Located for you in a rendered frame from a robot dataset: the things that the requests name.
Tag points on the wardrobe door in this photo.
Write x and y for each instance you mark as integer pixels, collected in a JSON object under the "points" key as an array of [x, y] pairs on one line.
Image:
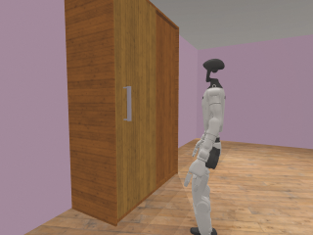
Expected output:
{"points": [[135, 65], [165, 98]]}

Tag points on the robot left forearm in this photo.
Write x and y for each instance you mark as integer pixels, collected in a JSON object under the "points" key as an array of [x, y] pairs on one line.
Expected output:
{"points": [[211, 134]]}

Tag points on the robot right hand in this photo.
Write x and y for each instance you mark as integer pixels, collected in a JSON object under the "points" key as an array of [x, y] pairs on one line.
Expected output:
{"points": [[198, 146]]}

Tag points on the robot right forearm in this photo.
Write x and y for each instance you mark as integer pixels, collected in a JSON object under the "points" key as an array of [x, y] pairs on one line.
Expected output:
{"points": [[203, 136]]}

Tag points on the robot right thigh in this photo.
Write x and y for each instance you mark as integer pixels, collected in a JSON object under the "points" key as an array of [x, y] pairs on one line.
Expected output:
{"points": [[206, 192]]}

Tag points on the robot left hand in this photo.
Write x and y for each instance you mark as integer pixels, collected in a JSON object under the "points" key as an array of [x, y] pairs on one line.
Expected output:
{"points": [[197, 169]]}

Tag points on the robot head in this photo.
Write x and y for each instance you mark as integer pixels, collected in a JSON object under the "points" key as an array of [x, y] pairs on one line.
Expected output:
{"points": [[213, 65]]}

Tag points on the left robot upper arm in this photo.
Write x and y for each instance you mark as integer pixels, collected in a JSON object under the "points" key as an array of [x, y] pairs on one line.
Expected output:
{"points": [[214, 97]]}

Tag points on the handle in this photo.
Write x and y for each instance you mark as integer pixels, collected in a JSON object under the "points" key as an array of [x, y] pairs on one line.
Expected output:
{"points": [[176, 102], [129, 103]]}

